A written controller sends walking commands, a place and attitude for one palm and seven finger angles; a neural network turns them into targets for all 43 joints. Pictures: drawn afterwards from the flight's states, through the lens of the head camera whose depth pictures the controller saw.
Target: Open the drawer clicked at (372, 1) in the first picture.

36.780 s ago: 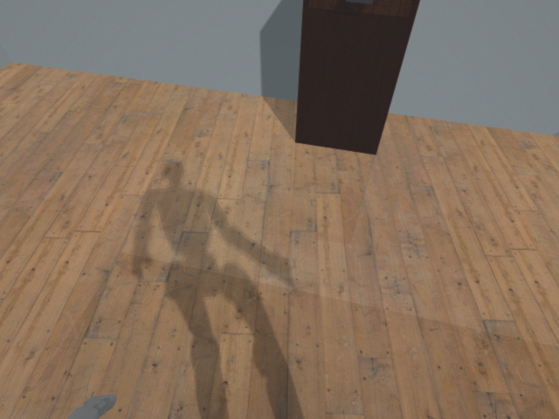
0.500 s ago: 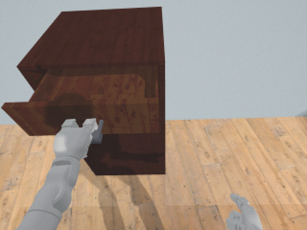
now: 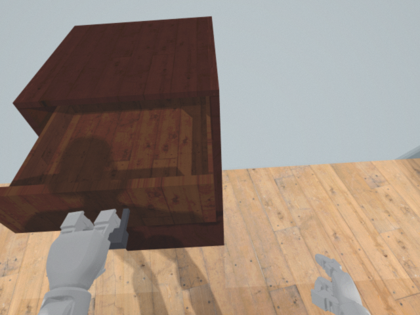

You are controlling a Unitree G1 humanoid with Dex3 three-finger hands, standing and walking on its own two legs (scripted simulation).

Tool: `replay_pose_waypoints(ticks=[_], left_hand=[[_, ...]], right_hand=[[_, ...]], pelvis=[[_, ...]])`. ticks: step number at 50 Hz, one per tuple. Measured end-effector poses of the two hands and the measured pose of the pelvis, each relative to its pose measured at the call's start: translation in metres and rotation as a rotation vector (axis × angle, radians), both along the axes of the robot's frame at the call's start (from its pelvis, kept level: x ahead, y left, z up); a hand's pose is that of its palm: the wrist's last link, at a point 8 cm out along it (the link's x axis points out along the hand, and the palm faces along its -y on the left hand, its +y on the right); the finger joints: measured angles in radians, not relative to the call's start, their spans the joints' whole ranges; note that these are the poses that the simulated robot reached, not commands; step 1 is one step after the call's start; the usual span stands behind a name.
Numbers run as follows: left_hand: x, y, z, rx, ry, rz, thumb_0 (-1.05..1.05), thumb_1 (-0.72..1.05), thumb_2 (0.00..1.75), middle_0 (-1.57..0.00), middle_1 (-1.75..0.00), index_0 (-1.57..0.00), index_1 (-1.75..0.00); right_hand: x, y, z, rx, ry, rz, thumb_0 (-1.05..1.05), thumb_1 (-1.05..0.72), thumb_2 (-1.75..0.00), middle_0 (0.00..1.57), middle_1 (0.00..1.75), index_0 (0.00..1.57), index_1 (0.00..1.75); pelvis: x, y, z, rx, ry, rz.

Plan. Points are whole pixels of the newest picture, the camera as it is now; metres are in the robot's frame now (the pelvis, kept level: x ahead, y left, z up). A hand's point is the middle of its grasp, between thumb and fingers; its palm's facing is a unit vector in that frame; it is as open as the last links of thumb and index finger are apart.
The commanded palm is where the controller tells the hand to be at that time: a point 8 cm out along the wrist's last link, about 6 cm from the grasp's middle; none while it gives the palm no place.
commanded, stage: pull the drawer open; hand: left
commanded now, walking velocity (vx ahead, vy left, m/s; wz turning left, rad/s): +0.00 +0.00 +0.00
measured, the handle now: (98, 227) +0.25 +0.24 +0.05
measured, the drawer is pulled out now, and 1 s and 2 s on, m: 0.25 0.30 0.29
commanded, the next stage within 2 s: open the thumb to release the handle in 0.56 s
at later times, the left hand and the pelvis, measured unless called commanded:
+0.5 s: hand (88, 295) +0.14 +0.22 +0.03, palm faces +0.02 -0.11 -0.99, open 6.1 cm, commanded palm +0.09 +0.23 +0.08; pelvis +0.00 +0.00 -0.01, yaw +0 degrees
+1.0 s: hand (89, 291) +0.15 +0.22 +0.03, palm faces +0.05 -0.08 -1.00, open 8.8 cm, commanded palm +0.12 +0.23 +0.08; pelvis -0.03 -0.02 +0.00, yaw +1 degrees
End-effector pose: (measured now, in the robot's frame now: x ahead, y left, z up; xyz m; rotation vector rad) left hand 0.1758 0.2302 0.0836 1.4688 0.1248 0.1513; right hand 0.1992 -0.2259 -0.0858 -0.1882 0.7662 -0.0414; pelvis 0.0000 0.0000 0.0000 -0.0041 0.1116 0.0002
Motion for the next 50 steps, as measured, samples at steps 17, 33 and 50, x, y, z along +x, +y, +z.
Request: replay_pose_waypoints(ticks=[17, 33, 50], left_hand=[[-0.051, -0.009, 0.003, -0.041, 0.029, 0.031, 0.06, 0.64, 0.72, -0.24, -1.34, -0.41, -1.34], [-0.053, -0.008, 0.001, 0.002, 0.004, 0.016, 0.03, 0.64, 0.77, -0.28, -1.35, -0.4, -1.33], [-0.049, -0.011, 0.004, 0.017, -0.018, 0.064, 0.0, 0.23, 0.62, -0.38, -1.28, -0.37, -1.28]], right_hand=[[0.035, 0.042, 0.013, 0.08, -0.091, 0.161, 0.01, -0.9, -0.9, 0.21, 0.3, 0.2, 0.3], [-0.011, 0.007, -0.012, 0.031, 0.013, 0.064, 0.02, -0.9, -0.9, 0.2, 0.3, 0.2, 0.3], [-0.01, 0.004, -0.004, 0.018, -0.026, 0.063, 0.02, -0.9, -0.9, 0.2, 0.3, 0.2, 0.3]], pelvis=[[0.005, -0.002, -0.004, -0.008, -0.007, -0.001], [-0.007, -0.005, -0.01, 0.001, 0.004, -0.008], [-0.026, -0.022, -0.004, 0.018, -0.047, 0.016]])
